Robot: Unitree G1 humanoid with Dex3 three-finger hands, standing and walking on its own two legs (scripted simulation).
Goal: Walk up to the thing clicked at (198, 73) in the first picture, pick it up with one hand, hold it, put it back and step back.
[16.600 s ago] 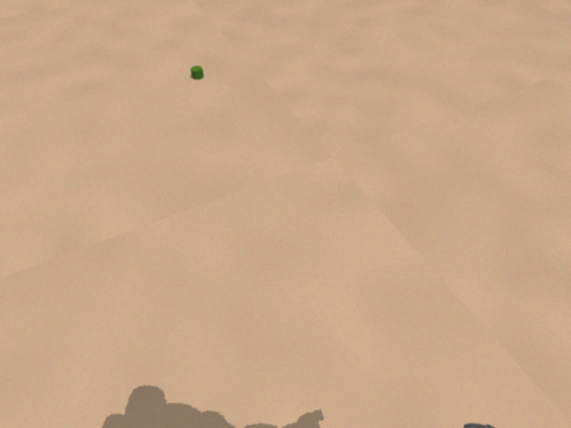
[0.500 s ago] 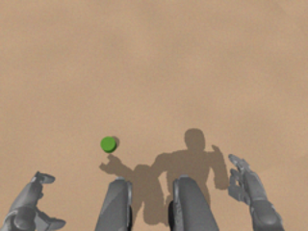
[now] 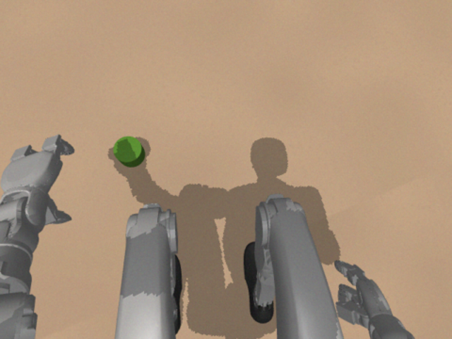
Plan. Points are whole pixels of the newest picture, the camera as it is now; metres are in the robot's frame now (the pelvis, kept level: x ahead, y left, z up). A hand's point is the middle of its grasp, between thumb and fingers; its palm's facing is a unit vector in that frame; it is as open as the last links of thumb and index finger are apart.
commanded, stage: rise first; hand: left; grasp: from above
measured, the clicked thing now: (129, 152) +0.51 +0.23 -0.39
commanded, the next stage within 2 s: approach in 1.24 s
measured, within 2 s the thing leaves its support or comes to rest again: neither
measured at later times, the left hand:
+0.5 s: hand (75, 170) +0.42 +0.30 -0.22, palm faces -0.47 -0.05 -0.88, open 13.7 cm
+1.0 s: hand (89, 163) +0.44 +0.29 -0.26, palm faces -0.46 -0.03 -0.89, open 13.7 cm
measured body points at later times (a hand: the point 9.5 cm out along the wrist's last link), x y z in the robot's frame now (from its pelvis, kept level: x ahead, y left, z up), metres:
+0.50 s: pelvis +0.00 +0.01 -0.06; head +0.22 +0.06 +0.33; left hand +0.44 +0.30 -0.17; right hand +0.08 -0.28 -0.18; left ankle +0.09 +0.12 -0.39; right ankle +0.10 -0.12 -0.38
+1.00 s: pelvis +0.01 +0.00 -0.08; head +0.26 +0.05 +0.30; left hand +0.46 +0.29 -0.21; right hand +0.07 -0.28 -0.20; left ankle +0.09 +0.12 -0.39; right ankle +0.10 -0.12 -0.38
